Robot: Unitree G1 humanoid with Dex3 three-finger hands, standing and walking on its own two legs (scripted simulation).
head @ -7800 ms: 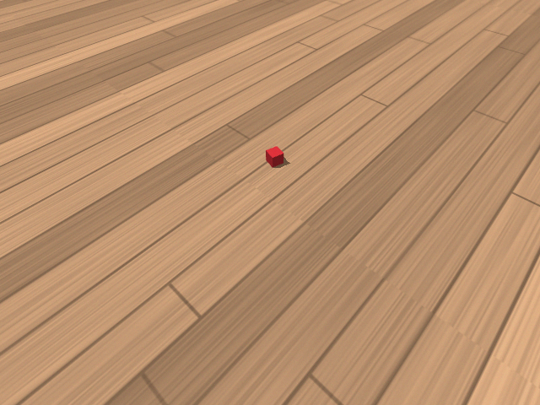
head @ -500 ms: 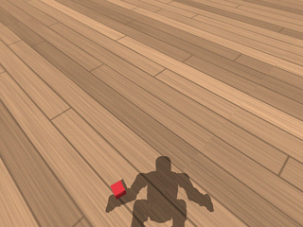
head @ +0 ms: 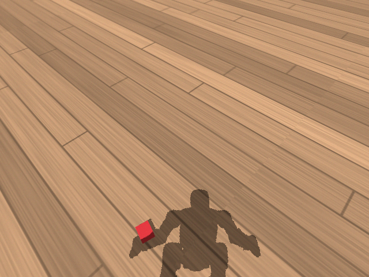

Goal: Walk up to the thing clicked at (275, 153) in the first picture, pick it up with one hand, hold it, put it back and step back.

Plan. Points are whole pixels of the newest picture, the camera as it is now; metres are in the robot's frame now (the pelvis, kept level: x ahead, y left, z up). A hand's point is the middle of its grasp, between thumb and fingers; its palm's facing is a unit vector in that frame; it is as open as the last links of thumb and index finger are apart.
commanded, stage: stand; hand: left
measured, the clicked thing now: (145, 231) +0.45 +0.23 -0.75
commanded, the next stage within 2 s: walk up in 0.72 s
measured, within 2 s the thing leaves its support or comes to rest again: neither
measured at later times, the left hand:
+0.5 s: hand out of the picture +0.07 +0.25 -0.16, palm faces -0.03 -0.94 -0.35, open 7.4 cm
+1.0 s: hand out of the picture +0.08 +0.27 -0.17, palm faces +0.00 -0.94 -0.35, open 7.4 cm
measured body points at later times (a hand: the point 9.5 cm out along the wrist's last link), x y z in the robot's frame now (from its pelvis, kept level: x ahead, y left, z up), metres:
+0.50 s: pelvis +0.00 +0.00 +0.00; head +0.01 +0.00 +0.45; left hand +0.08 +0.30 -0.13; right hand +0.08 -0.30 -0.13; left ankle +0.00 +0.14 -0.75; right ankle -0.01 -0.12 -0.75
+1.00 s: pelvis +0.03 +0.00 -0.01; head +0.04 +0.01 +0.44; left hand +0.08 +0.32 -0.14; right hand +0.08 -0.31 -0.14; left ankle +0.00 +0.14 -0.75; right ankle -0.01 -0.12 -0.75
